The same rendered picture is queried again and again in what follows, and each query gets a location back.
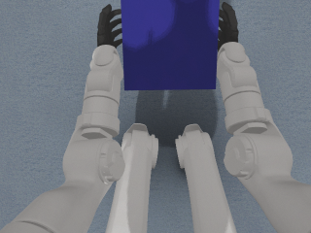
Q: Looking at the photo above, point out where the right robot thigh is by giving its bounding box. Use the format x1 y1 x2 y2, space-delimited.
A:
175 129 237 233

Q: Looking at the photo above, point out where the carton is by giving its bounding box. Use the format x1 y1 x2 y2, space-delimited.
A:
121 0 220 90

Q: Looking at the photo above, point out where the right robot upper arm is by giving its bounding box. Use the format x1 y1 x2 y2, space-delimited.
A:
224 133 311 233

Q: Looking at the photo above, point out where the left robot upper arm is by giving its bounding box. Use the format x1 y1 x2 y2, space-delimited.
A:
0 137 125 233

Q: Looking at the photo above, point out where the robot right forearm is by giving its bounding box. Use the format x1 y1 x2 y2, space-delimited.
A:
216 42 294 162

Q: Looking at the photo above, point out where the robot left forearm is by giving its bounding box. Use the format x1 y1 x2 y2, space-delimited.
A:
62 45 124 174

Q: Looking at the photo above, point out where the right robot hand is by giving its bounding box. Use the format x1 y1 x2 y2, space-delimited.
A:
218 2 239 52

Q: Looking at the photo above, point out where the left robot shin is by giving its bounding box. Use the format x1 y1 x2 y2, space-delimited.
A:
121 123 150 151

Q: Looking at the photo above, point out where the left robot hand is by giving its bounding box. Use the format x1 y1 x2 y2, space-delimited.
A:
97 4 122 48

